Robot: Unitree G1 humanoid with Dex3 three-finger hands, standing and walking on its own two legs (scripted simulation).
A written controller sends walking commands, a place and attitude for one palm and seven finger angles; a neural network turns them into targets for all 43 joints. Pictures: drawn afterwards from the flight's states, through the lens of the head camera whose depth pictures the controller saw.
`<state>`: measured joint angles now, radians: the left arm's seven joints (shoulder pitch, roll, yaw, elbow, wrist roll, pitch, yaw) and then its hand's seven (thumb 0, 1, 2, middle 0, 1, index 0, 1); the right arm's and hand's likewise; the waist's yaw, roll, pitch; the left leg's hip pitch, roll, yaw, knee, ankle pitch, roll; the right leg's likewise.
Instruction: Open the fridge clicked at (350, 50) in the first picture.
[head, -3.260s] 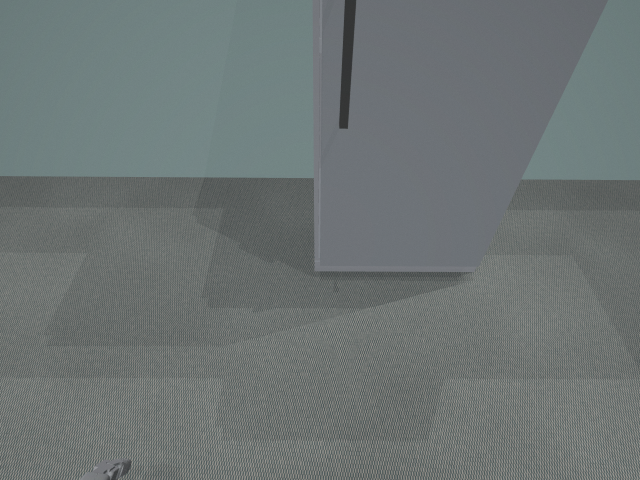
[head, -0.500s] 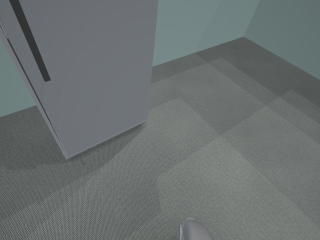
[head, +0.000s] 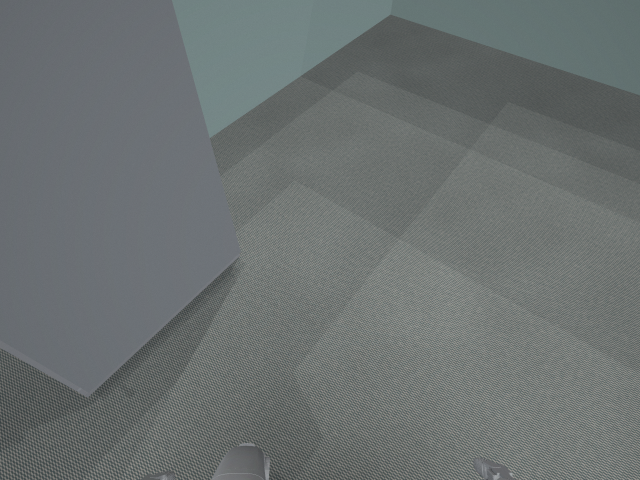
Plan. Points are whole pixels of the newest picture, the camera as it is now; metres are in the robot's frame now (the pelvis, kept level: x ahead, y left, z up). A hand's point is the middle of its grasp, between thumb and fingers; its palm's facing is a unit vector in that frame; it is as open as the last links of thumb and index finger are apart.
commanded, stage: walk to a spot facing it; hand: left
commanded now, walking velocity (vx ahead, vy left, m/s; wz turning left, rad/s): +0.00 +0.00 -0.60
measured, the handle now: out of the picture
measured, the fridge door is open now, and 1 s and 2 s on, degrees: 0 0 0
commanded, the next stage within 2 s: none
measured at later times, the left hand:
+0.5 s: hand (140, 479) +0.13 +0.27 -0.17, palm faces -0.25 -0.95 -0.18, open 7.4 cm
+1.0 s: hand (229, 429) +0.20 +0.15 -0.14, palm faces -0.55 -0.80 -0.24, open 7.4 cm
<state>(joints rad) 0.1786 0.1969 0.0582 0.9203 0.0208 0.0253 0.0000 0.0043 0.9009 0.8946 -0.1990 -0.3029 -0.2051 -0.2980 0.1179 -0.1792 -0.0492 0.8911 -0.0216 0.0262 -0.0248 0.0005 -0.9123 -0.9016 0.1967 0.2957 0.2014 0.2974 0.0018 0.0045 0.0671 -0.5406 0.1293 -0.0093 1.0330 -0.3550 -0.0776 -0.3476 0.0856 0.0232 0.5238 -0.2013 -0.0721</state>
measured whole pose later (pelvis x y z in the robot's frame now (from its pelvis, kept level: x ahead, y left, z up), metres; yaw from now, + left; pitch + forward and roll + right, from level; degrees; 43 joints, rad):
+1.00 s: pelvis +0.00 +0.05 +0.01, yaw -37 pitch +0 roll +0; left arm 0.18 0.19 0.06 0.90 0.02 0.03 -0.01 0.00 0.90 0.89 -0.20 -0.30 -0.21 -0.30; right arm 0.20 -0.22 -0.07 0.92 -0.03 0.06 0.00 0.00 -0.91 -0.90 0.20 0.30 0.20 0.30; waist -0.02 0.03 0.05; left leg -0.48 0.12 0.04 1.01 -0.36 -0.10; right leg -0.26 0.04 0.03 0.49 -0.23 -0.04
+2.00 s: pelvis +0.14 -0.04 +0.00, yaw -72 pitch +1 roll +1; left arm 0.16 0.20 0.06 0.90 0.02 0.03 0.00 0.00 0.90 0.89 -0.20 -0.30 -0.21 -0.30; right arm 0.12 -0.21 -0.06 0.88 -0.02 0.03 -0.02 0.00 -0.91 -0.90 0.20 0.30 0.20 0.30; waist -0.01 0.02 0.08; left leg -0.52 0.13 0.01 1.00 -0.36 -0.09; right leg -0.30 0.05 0.04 0.53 -0.24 -0.05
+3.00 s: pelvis +0.17 -0.05 +0.01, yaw -107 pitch +0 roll +0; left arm 0.22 0.19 0.06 0.91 0.02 0.02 -0.01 0.00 0.90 0.89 -0.20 -0.30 -0.21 -0.30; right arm 0.19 -0.23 -0.07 0.91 -0.03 0.05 0.00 0.00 -0.91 -0.90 0.20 0.30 0.20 0.30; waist 0.00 0.03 0.04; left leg -0.47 0.11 0.05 0.93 -0.38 -0.11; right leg -0.23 0.05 0.05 0.47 -0.25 -0.03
